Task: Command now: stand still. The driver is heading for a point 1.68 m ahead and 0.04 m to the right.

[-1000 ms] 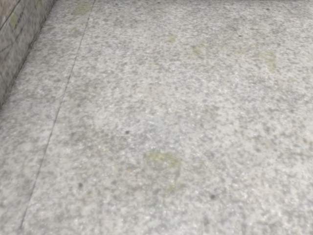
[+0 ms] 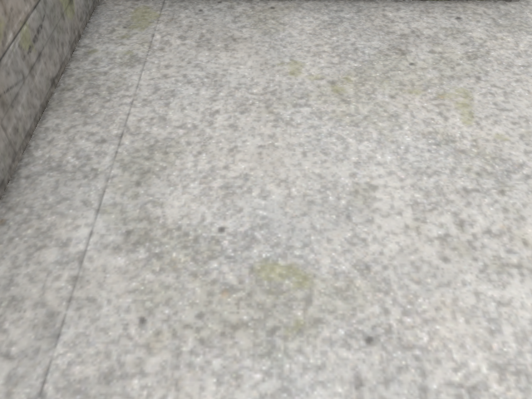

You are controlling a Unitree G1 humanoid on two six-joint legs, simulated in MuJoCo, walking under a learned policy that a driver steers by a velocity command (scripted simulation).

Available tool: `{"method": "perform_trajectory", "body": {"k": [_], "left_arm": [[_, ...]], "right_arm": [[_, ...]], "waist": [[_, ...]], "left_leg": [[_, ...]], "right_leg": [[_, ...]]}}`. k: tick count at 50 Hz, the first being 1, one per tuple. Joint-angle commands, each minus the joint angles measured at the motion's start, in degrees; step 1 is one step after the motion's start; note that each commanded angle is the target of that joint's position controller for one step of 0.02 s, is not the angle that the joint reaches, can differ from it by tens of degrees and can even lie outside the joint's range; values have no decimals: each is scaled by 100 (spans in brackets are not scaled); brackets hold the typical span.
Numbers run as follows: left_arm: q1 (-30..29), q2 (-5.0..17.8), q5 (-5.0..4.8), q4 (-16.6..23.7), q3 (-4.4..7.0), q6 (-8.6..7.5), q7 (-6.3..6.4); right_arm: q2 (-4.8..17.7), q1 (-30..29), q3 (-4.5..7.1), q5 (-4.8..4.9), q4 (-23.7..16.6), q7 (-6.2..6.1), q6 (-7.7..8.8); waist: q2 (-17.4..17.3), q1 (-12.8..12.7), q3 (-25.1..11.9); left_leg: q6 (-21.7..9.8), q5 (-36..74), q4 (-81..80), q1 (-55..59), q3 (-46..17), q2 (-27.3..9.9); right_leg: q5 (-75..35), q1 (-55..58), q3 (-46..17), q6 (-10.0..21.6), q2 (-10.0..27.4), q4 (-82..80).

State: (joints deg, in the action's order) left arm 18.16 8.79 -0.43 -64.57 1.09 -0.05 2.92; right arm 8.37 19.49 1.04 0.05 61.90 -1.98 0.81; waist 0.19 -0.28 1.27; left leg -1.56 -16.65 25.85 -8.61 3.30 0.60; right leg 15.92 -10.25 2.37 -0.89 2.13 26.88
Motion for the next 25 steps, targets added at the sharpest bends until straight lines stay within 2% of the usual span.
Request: {"method": "perform_trajectory", "body": {"k": [1,4,5,6,7,8,9,10,11,12,13,14,15,16,17,18,19,20,21,22,23,25], "left_arm": [[437,450,1,33,69,-25,17],[464,438,1,19,70,-29,19],[555,421,-8,-25,74,-23,28],[580,445,-51,-28,100,-16,44],[539,456,-74,18,119,-22,56],[367,433,-73,120,122,-54,53],[162,308,-74,251,94,-124,25],[-26,162,-57,362,43,-206,-15],[-118,183,-62,424,40,-272,-57],[-77,194,-86,473,41,-308,-90],[37,260,-100,489,48,-328,-114],[225,267,-95,444,40,-342,-137],[505,192,-64,280,37,-340,-148],[769,214,5,112,70,-299,-143],[1070,483,87,61,145,-238,-120],[1148,894,30,168,203,-197,-70],[1142,728,86,203,95,-232,-95],[860,459,106,266,21,-273,-112],[668,561,115,299,39,-300,-122],[561,777,114,356,91,-328,-131],[425,828,87,413,105,-357,-130],[139,698,37,460,68,-344,-150]], "right_arm": [[437,462,66,1,-65,-13,23],[429,476,63,2,-65,-13,25],[438,572,72,10,-27,-25,14],[550,594,121,53,-36,-51,-5],[695,609,175,91,-74,-73,-12],[807,724,221,128,-96,-84,7],[971,970,283,158,-79,-77,52],[1082,957,325,134,-112,-71,104],[1024,827,311,47,-169,-77,149],[992,663,297,3,-222,-76,199],[917,445,274,32,-294,-65,225],[840,177,246,85,-364,-53,201],[738,-72,198,102,-407,-21,155],[703,48,172,124,-344,13,111],[749,265,175,114,-288,22,101],[465,516,93,-24,-298,-25,109],[117,647,8,12,-248,-81,42],[227,613,20,54,-261,-108,1],[280,551,15,51,-263,-115,-1],[310,536,12,17,-232,-124,5],[352,541,12,-5,-211,-108,6],[313,639,-2,20,-124,-59,0]], "waist": [[-18,4,346],[-17,4,357],[-34,15,213],[-118,31,216],[-268,57,400],[-439,146,682],[-767,271,848],[-936,313,1037],[-841,266,1044],[-844,185,956],[-726,51,802],[-577,-107,655],[-390,-301,505],[-221,-354,378],[57,-326,233],[1011,-119,73],[1615,-154,-113],[1248,-45,134],[959,15,204],[732,41,96],[554,89,24],[427,298,-46]], "left_leg": [[-91,1064,-515,-317,-284,-276],[-96,1000,-536,-338,-290,-278],[-135,370,-528,-270,-240,-210],[-253,-763,-507,-318,-274,-172],[-412,-1915,-633,-503,-548,-329],[-625,-2786,-894,-587,-1074,-698],[-922,-3398,-1302,-499,-1871,-1264],[-1216,-3181,-1603,-667,-2616,-1796],[-1349,-2451,-1653,-708,-2842,-2019],[-1366,-1591,-1532,-551,-2779,-2090],[-1216,-724,-1330,-414,-2417,-1964],[-953,-57,-1079,-472,-1802,-1646],[-680,433,-696,-788,-1112,-1188],[-457,827,-329,-1081,-732,-846],[-186,1078,199,-1288,-429,-550],[178,13,960,-1661,76,6],[333,-968,1269,-1332,-99,-132],[407,-1134,1465,-1298,-251,-239],[431,-1134,1562,-1405,-305,-288],[431,-1126,1613,-1417,-356,-343],[426,-1063,1579,-1358,-455,-461],[356,-186,697,-714,-413,-538]], "right_leg": [[-904,-110,-117,130,90,-392],[-859,-129,-122,128,92,-408],[-334,-105,-12,150,-5,-323],[544,-247,167,213,-172,-63],[1311,-601,256,267,-253,211],[1658,-1160,273,315,-257,587],[1498,-1675,355,338,-265,1201],[993,-1873,172,395,-112,1810],[1059,-2077,-84,435,58,2388],[1362,-2288,-292,440,203,2721],[1556,-2227,-416,442,337,2508],[1487,-1762,-333,442,352,1749],[761,-876,5,409,154,689],[-445,-51,231,283,-135,3],[-1304,508,-154,227,52,-146],[-2179,751,-1068,461,743,-395],[-2213,309,-1930,1079,1451,-654],[-2215,107,-2123,1272,1478,-749],[-2430,125,-1973,1260,1429,-692],[-2756,230,-1882,1245,1426,-616],[-3199,257,-1785,1238,1464,-531],[-3455,-4,-1137,972,1105,-385]]}}
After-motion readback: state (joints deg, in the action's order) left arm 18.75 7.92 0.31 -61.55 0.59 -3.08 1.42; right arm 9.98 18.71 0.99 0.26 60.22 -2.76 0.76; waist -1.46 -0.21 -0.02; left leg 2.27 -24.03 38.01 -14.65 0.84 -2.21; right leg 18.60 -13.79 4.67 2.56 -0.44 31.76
